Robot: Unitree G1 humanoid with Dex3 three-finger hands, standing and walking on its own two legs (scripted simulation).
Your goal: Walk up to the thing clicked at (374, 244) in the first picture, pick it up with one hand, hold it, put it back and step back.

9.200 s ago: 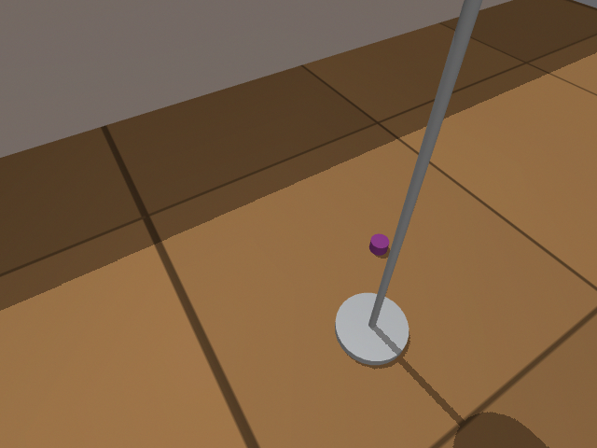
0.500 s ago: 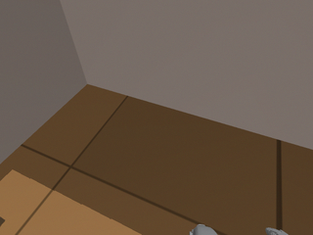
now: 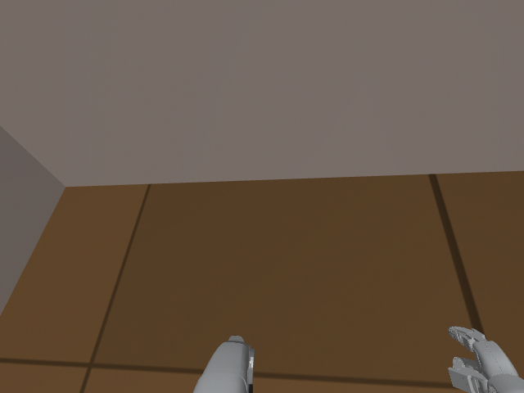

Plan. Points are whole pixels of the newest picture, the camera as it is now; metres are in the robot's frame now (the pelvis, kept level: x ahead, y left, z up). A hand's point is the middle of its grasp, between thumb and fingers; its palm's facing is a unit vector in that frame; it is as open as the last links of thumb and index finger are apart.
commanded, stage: walk up
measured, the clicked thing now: out of the picture -0.51 -1.33 -0.75
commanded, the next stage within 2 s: none
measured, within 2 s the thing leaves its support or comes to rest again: neither
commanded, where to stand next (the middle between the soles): +0.03 +0.05 m, yaw -122 degrees
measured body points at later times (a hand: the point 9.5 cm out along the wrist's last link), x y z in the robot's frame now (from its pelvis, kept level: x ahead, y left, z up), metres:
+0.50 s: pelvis +0.03 +0.18 -0.01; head +0.08 +0.19 +0.44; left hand +0.19 +0.44 -0.15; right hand +0.03 -0.16 -0.09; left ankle +0.13 +0.18 -0.74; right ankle -0.05 +0.03 -0.70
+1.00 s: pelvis -0.02 +0.25 -0.01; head -0.02 +0.24 +0.43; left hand +0.32 +0.33 -0.10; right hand -0.31 +0.02 -0.11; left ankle +0.07 +0.37 -0.74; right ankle -0.09 +0.11 -0.70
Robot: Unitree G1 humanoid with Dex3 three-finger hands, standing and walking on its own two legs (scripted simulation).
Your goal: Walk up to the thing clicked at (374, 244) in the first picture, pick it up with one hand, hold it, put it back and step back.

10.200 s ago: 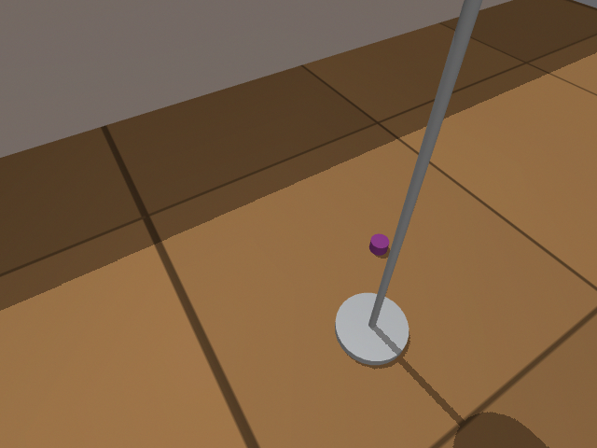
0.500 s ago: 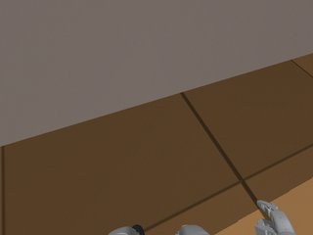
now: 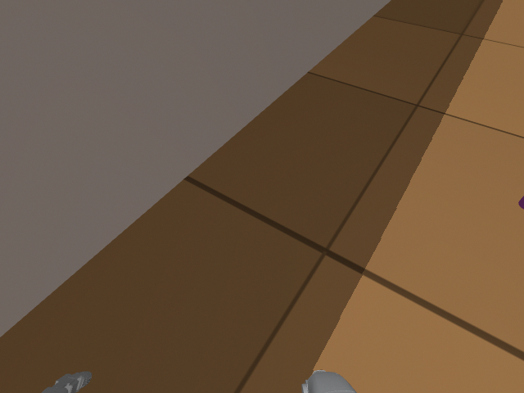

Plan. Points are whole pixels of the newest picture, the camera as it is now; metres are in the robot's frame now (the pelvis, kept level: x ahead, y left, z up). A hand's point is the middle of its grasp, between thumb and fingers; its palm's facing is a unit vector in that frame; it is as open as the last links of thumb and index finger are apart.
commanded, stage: walk up
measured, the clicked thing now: out of the picture +0.98 -1.33 -0.74
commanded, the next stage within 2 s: none
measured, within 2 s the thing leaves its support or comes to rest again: neither
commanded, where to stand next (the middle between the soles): +0.19 -0.07 m, yaw -69 degrees
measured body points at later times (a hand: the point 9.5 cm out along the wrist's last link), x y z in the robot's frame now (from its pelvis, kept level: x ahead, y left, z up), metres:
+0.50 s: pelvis +0.10 -0.02 -0.02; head +0.11 -0.03 +0.43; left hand +0.29 +0.24 -0.13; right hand +0.03 -0.36 -0.12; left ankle +0.21 +0.05 -0.73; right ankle +0.05 -0.20 -0.73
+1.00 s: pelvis +0.17 -0.01 -0.02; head +0.21 -0.06 +0.43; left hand +0.49 +0.10 -0.12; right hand -0.02 -0.27 -0.13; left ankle +0.21 +0.05 -0.73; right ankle +0.12 -0.10 -0.73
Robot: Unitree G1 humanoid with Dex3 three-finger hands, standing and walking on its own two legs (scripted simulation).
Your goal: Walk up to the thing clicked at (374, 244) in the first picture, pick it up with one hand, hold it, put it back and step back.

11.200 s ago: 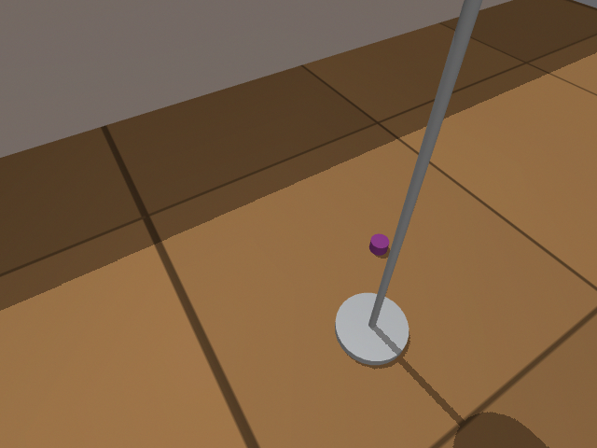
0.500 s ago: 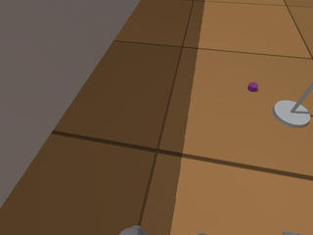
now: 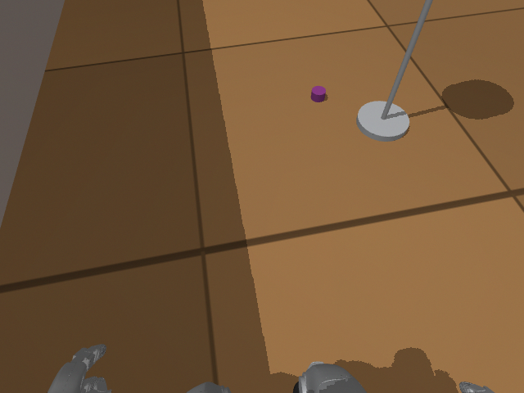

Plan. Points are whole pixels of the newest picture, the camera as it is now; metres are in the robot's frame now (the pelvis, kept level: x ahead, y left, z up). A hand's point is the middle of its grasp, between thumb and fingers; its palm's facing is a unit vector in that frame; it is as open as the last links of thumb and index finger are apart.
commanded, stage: walk up
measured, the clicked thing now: (318, 94) +1.51 -0.38 -0.72
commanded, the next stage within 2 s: stand in 1.74 s
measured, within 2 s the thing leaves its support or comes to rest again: neither
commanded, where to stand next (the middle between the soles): +0.06 -0.04 m, yaw -24 degrees
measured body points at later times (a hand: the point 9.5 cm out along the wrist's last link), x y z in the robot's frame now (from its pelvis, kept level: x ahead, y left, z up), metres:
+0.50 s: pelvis -0.01 +0.00 +0.01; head +0.04 +0.01 +0.46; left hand +0.16 +0.29 -0.12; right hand -0.02 -0.35 -0.07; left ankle +0.05 +0.13 -0.71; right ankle -0.04 -0.15 -0.65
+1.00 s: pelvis -0.01 -0.03 +0.00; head +0.02 -0.05 +0.44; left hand +0.20 +0.24 -0.11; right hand -0.05 -0.34 -0.13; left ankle +0.08 +0.08 -0.71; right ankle -0.05 -0.16 -0.70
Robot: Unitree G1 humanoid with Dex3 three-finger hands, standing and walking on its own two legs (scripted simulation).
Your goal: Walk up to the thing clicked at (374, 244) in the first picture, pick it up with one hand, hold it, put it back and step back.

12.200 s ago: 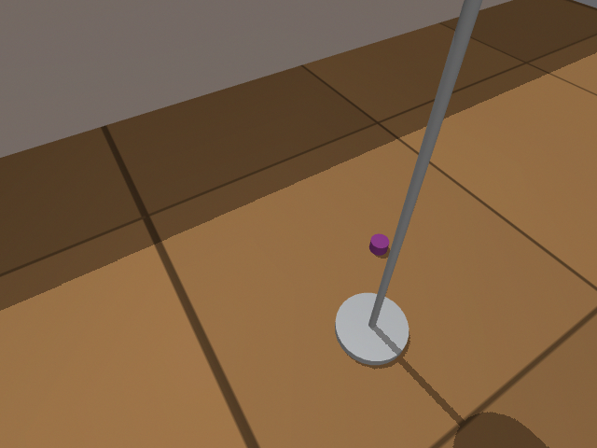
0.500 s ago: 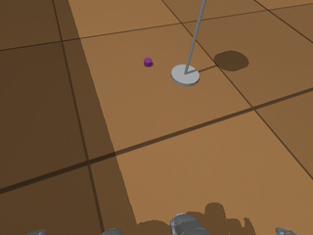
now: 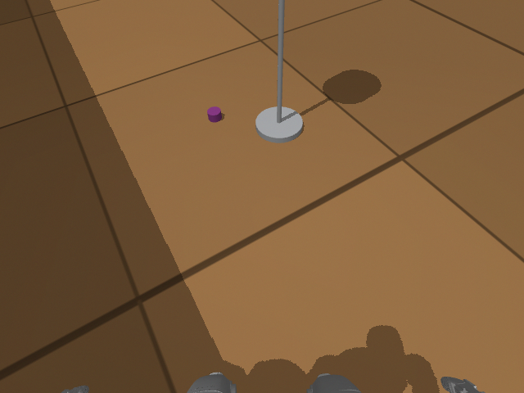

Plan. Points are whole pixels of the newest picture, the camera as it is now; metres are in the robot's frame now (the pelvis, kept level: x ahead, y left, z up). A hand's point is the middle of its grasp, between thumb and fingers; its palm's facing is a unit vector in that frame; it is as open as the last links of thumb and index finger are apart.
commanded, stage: walk up
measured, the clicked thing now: (214, 114) +1.53 +0.29 -0.71
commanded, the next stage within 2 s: stand in 0.74 s
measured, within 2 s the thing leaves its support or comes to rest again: neither
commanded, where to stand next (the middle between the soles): +0.07 +0.02 m, yaw +0 degrees
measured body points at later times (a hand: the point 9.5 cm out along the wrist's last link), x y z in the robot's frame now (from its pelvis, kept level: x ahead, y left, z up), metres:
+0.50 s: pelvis +0.00 +0.02 +0.01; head +0.02 +0.01 +0.46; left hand +0.10 +0.33 -0.10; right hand +0.06 -0.30 -0.12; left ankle +0.04 +0.14 -0.70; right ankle +0.02 -0.14 -0.70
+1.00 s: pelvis +0.01 +0.01 +0.04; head +0.02 +0.01 +0.48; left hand +0.12 +0.30 -0.10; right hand +0.08 -0.30 -0.09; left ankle +0.04 +0.14 -0.70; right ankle +0.02 -0.14 -0.70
